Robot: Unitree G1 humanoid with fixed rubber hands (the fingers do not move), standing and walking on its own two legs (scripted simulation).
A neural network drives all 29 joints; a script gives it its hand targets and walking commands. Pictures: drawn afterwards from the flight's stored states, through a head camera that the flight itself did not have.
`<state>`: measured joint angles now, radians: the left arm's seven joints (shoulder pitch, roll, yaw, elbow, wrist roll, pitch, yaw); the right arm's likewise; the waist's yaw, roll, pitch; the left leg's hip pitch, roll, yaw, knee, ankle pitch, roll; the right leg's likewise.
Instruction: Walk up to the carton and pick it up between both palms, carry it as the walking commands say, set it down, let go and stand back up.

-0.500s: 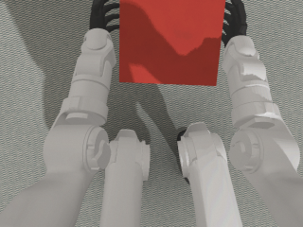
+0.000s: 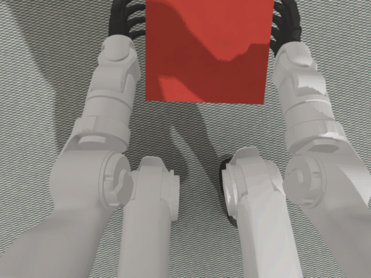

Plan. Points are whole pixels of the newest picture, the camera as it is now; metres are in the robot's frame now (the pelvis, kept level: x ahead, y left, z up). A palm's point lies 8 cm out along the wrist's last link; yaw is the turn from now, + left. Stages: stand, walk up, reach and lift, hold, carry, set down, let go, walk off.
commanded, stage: set down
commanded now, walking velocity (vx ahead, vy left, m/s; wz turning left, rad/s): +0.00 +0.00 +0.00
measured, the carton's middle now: (200, 50) +0.52 -0.04 -0.24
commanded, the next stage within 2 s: none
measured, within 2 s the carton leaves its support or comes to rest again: rests again in 0.52 s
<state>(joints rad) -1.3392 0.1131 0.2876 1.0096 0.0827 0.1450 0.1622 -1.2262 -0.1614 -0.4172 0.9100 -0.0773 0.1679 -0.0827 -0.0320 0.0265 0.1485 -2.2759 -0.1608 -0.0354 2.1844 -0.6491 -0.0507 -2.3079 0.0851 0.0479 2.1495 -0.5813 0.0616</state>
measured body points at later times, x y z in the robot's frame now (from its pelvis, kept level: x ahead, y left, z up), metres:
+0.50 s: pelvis -0.01 +0.00 -0.01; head +0.34 -0.01 +0.28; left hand +0.54 +0.11 -0.16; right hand +0.51 -0.19 -0.18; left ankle +0.09 +0.11 -0.34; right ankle +0.10 -0.12 -0.34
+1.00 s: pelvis -0.01 +0.00 -0.01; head +0.34 -0.01 +0.27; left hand +0.53 +0.12 -0.18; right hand +0.50 -0.19 -0.18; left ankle +0.09 +0.11 -0.34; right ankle +0.10 -0.12 -0.34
